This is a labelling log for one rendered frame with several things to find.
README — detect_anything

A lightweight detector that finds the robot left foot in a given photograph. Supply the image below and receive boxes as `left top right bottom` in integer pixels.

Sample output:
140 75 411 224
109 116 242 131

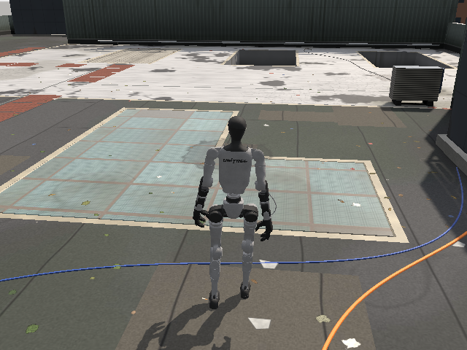
209 291 220 309

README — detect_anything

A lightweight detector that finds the robot left hand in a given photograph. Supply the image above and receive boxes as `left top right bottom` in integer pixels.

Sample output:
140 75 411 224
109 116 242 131
193 209 209 228

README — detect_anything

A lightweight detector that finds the robot right hand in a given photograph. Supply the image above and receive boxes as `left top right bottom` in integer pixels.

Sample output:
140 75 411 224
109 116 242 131
255 219 273 241

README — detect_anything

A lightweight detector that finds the robot right upper arm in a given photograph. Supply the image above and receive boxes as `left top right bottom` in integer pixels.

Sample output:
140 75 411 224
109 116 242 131
251 148 266 191

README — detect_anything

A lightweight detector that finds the humanoid robot head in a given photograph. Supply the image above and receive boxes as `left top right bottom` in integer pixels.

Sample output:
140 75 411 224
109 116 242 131
223 116 249 152

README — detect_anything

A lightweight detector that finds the robot left upper arm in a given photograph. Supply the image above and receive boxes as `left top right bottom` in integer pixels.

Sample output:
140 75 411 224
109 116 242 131
202 147 221 187

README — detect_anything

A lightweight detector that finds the right robot forearm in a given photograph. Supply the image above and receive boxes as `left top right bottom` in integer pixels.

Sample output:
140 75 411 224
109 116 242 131
258 180 271 220

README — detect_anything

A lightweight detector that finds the left robot forearm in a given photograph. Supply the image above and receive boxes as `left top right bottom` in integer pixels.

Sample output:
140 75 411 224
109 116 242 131
194 177 209 211

